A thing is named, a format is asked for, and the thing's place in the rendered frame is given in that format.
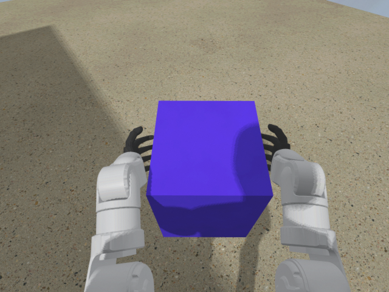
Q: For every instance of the left robot forearm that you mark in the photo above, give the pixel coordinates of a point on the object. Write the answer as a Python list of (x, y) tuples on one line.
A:
[(118, 229)]

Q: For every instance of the robot left hand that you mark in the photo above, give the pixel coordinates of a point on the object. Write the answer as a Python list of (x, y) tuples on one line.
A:
[(132, 144)]

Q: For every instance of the robot right upper arm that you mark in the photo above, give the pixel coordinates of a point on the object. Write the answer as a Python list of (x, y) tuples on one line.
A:
[(299, 275)]

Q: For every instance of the carton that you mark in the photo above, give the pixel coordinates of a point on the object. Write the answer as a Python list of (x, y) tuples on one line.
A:
[(208, 173)]

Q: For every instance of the robot left upper arm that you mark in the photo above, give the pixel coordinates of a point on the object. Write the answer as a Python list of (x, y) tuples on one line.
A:
[(122, 277)]

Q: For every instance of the robot right hand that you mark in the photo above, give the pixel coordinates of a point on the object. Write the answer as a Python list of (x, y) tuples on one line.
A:
[(280, 142)]

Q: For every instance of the right robot forearm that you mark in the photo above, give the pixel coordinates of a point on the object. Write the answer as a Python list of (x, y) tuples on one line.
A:
[(306, 227)]

